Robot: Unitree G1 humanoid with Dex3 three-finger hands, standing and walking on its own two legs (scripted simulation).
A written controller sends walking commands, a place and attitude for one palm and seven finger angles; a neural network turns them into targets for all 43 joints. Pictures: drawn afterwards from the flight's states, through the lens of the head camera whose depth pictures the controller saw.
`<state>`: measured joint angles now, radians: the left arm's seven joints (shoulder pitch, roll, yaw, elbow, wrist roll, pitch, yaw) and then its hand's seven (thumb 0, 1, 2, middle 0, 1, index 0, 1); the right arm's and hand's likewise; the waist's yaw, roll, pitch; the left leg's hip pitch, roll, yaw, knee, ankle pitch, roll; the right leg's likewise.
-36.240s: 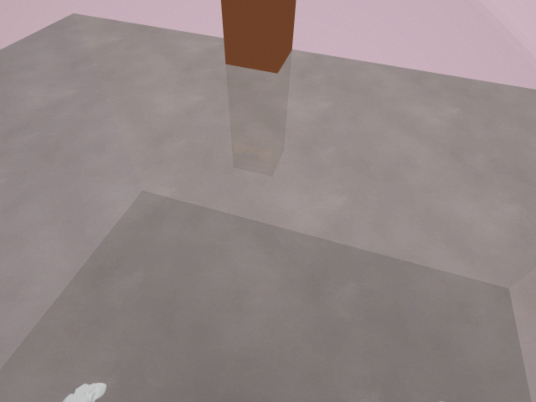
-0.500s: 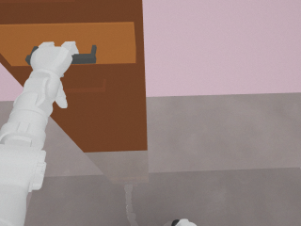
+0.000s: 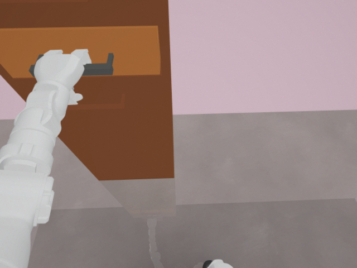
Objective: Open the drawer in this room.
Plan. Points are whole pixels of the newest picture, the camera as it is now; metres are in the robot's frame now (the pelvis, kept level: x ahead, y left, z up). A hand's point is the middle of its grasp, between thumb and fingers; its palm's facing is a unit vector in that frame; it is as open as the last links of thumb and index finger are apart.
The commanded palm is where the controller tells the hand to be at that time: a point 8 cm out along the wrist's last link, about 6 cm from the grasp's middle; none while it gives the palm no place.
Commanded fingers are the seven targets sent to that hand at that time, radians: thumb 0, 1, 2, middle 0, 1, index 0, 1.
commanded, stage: close the thumb around the handle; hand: left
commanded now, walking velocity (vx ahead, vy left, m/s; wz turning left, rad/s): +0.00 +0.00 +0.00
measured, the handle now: (74, 64) +0.56 +0.22 +0.12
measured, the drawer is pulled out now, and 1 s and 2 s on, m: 0.00 0.07 0.19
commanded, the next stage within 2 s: pull the drawer open in 0.26 s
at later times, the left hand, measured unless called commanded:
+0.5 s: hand (71, 88) +0.50 +0.23 +0.09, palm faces -0.04 +0.00 -1.00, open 5.4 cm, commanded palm +0.47 +0.23 +0.15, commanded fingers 0.00 0.90 0.90 -0.40 -1.35 -0.40 -1.35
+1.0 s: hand (65, 111) +0.44 +0.23 +0.09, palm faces +0.00 -0.02 -1.00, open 5.4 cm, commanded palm +0.40 +0.23 +0.15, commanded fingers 0.00 0.90 0.90 -0.40 -1.35 -0.40 -1.35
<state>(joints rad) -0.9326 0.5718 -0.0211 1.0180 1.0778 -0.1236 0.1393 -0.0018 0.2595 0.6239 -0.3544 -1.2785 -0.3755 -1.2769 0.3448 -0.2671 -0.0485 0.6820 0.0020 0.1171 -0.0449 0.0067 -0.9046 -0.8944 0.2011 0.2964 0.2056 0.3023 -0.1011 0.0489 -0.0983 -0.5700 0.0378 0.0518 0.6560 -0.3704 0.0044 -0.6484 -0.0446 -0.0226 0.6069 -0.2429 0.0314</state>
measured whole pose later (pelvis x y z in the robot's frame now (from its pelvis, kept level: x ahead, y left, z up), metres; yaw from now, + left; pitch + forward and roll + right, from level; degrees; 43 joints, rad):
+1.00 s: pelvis +0.01 +0.00 +0.01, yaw +1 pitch +11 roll +0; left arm -0.60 0.49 -0.07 0.63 1.01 -0.05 0.12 0.00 0.76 0.83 -0.34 -1.35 -0.39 -1.35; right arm 0.23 -0.27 -0.05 0.63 0.02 0.14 -0.03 0.01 -0.91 -0.89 0.20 0.30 0.20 0.30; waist -0.02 0.06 -0.09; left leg -0.42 0.03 0.05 0.59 -0.36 0.00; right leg -0.51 -0.05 -0.03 0.56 -0.25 0.03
